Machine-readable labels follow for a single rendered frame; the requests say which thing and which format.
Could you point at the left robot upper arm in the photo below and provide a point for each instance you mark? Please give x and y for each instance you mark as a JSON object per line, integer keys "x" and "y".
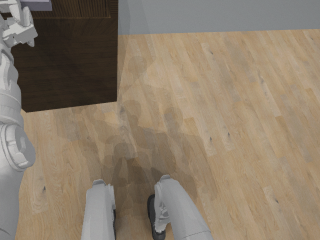
{"x": 17, "y": 153}

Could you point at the robot left forearm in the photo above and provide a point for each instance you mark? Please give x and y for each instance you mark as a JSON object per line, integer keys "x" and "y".
{"x": 10, "y": 93}

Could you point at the drawer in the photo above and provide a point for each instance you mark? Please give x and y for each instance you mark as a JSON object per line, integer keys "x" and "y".
{"x": 72, "y": 8}

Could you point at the right robot thigh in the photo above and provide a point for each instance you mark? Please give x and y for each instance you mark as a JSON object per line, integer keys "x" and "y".
{"x": 186, "y": 221}

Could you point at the handle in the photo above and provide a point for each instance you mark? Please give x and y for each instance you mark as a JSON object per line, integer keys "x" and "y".
{"x": 36, "y": 5}

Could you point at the left robot hand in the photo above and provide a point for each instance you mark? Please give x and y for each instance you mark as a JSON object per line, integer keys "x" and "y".
{"x": 20, "y": 25}

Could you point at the right robot shin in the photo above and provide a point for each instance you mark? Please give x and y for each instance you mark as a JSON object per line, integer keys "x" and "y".
{"x": 161, "y": 215}

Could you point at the cabinet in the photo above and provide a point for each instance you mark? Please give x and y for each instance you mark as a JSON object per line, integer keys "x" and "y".
{"x": 74, "y": 62}

